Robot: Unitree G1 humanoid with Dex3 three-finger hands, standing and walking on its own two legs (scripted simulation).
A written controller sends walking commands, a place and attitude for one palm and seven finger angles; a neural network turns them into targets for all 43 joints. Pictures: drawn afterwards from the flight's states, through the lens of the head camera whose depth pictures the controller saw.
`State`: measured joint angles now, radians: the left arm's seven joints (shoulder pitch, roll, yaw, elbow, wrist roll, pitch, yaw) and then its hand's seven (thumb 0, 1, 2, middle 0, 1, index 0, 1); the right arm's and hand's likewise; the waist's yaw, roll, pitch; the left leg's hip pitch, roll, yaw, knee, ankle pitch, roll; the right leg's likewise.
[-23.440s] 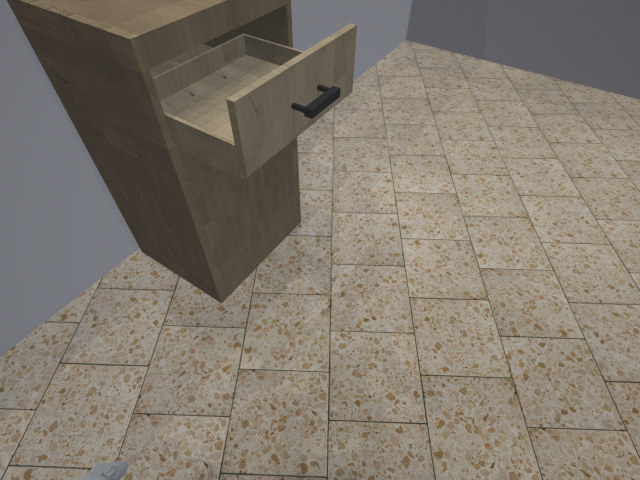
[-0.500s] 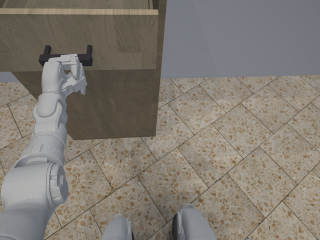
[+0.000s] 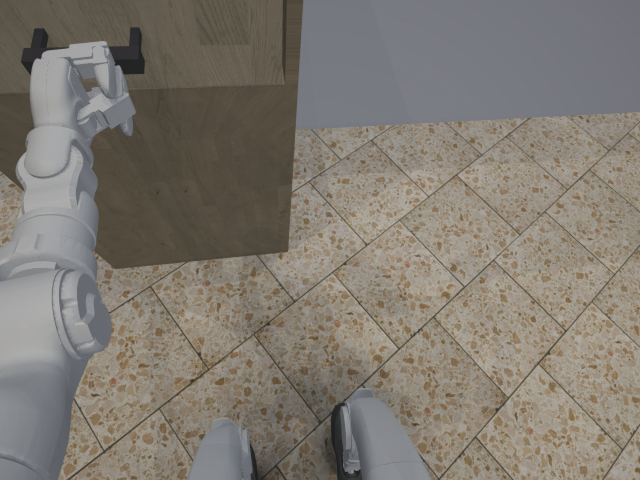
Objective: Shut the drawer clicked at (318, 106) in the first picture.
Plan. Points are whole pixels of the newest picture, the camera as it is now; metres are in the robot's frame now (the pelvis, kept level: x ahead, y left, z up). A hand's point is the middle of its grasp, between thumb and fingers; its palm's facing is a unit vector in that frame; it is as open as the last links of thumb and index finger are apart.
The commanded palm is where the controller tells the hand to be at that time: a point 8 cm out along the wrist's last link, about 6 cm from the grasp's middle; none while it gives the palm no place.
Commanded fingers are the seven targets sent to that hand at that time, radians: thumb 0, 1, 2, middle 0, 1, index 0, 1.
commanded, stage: push the drawer shut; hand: left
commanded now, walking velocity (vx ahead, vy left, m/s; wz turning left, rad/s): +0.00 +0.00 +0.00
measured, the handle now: (87, 49) +0.62 +0.20 +0.08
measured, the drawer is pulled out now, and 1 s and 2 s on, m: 0.00 0.00 0.00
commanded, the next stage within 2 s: pull the fist back off the drawer in 0.26 s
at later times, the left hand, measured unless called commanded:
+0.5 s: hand (113, 93) +0.56 +0.17 +0.08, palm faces +0.01 -1.00 -0.04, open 3.0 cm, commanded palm +0.57 +0.19 +0.09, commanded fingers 0.00 0.90 0.90 -1.40 -1.60 -1.40 -1.60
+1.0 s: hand (128, 103) +0.55 +0.16 +0.08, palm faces +0.01 -1.00 -0.02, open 3.1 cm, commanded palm +0.51 +0.20 +0.09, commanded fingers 0.00 0.90 0.90 -1.40 -1.60 -1.40 -1.60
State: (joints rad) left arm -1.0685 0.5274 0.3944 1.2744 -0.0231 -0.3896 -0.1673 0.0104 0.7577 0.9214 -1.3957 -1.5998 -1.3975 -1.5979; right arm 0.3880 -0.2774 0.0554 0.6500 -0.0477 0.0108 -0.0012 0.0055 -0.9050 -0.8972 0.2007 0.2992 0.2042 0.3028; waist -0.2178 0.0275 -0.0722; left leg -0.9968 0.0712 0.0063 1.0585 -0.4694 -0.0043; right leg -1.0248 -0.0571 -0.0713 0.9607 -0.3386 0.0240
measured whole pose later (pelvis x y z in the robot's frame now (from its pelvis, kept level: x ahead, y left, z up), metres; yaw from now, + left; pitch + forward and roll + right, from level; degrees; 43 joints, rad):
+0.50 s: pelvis -0.02 +0.00 -0.01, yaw +1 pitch +26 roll -4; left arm -1.21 0.60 0.33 1.35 -0.01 -0.34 -0.16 -0.02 0.59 0.95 -1.40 -1.60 -1.40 -1.60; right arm 0.40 -0.28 0.08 0.66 -0.06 -0.02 -0.01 0.00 -0.90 -0.90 0.20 0.30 0.20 0.30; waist -0.25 0.03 -0.07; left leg -1.11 0.06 -0.03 1.11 -0.46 0.00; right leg -1.10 -0.06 -0.10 0.99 -0.32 0.02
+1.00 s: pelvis +0.01 +0.01 +0.00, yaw -1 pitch +23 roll -3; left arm -0.98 0.49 0.39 1.16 -0.04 -0.36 -0.15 0.00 0.83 0.90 -1.40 -1.60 -1.40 -1.60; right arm 0.42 -0.27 0.06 0.60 -0.05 0.04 0.03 0.01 -0.91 -0.90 0.20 0.30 0.20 0.30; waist -0.21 0.03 -0.08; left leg -0.97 0.08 0.02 1.04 -0.48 0.00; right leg -1.00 -0.04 -0.05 0.93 -0.33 0.03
